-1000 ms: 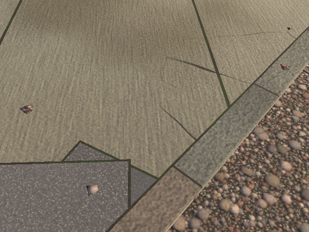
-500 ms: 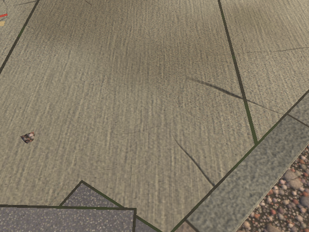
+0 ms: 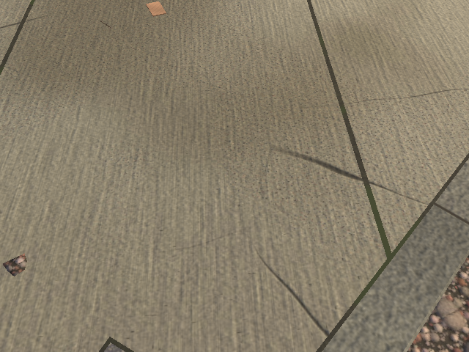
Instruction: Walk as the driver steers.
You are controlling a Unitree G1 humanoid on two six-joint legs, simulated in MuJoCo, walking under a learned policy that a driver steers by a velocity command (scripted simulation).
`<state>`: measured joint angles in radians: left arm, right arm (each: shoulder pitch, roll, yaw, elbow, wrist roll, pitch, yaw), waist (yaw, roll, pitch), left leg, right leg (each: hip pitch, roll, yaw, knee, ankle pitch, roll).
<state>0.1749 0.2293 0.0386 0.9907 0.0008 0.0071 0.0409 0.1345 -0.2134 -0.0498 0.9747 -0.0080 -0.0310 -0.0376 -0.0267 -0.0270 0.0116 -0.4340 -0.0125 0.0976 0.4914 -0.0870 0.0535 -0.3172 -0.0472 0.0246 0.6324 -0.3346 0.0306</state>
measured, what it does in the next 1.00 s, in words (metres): walks ahead, turning left: left foot 0.04 m higher, then right foot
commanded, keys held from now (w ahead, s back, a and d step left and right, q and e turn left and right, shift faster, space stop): no key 0.06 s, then w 0.10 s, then w+q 0.84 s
